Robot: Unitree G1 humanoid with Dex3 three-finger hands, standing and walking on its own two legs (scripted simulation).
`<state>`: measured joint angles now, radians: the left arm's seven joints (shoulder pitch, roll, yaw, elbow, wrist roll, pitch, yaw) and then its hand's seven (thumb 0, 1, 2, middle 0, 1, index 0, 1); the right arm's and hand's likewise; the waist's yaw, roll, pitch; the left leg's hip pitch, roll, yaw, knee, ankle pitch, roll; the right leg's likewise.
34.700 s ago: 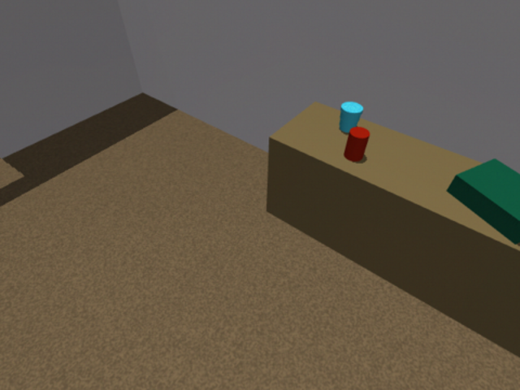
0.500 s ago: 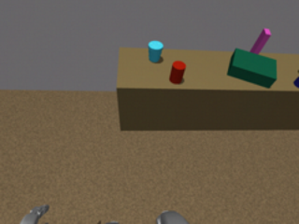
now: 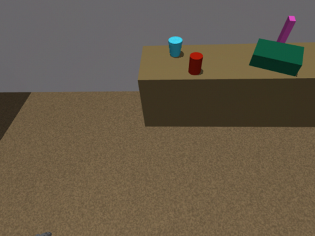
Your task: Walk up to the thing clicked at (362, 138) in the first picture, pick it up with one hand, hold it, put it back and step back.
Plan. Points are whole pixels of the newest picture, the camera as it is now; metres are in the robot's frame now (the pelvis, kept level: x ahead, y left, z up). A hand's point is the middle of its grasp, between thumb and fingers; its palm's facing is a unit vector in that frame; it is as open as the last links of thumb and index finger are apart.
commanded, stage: step back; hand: right
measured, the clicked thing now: (195, 63) +1.07 -0.15 -0.23
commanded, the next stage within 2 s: stand in 0.96 s
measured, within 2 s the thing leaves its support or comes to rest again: neither
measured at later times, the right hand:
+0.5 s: hand out of the picture +0.07 -0.27 -0.15, palm faces -0.08 +0.93 -0.35, open 7.3 cm
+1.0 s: hand out of the picture +0.14 -0.20 -0.13, palm faces -0.04 +0.94 -0.34, open 7.3 cm
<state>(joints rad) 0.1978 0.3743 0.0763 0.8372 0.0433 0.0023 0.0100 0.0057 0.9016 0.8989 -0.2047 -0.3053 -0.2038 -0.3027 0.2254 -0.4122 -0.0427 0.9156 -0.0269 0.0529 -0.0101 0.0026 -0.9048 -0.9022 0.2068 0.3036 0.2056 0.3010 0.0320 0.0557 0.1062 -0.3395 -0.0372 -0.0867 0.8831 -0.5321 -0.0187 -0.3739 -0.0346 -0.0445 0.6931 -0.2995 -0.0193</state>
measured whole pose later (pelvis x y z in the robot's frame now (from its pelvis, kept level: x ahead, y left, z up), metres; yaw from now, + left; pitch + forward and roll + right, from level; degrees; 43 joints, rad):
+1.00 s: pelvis +0.02 +0.04 +0.01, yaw +0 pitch -2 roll -1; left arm 0.11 0.37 0.03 1.05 0.00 -0.02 0.00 0.00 0.91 0.90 -0.20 -0.30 -0.20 -0.30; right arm 0.06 -0.33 -0.01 1.05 -0.02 -0.01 0.01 0.00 -0.90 -0.90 0.21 0.30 0.21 0.30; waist 0.02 0.00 0.06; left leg -0.27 0.04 0.00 0.57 -0.27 -0.02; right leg -0.19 -0.03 0.00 0.54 -0.32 0.04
